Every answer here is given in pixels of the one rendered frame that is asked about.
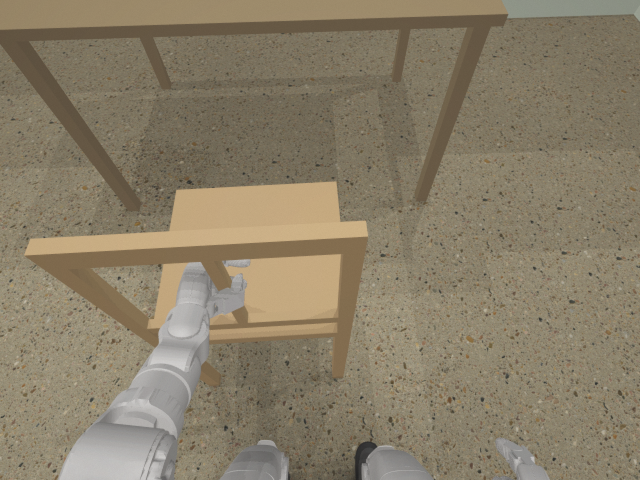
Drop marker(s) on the chair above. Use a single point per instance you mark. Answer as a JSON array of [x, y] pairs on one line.
[[302, 281]]

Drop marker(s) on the robot left upper arm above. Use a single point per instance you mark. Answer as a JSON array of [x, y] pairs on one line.
[[111, 451]]

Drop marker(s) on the left robot thigh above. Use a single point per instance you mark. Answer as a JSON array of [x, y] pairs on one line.
[[258, 462]]

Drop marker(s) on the right robot hand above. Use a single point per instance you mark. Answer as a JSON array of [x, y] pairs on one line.
[[520, 460]]

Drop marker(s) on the left robot hand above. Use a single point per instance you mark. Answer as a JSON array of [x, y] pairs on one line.
[[197, 287]]

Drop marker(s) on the robot left forearm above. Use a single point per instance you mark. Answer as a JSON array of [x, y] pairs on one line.
[[164, 386]]

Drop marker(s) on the left robot shin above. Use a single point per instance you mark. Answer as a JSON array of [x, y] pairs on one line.
[[266, 442]]

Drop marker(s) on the table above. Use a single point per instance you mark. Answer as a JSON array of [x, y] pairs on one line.
[[22, 21]]

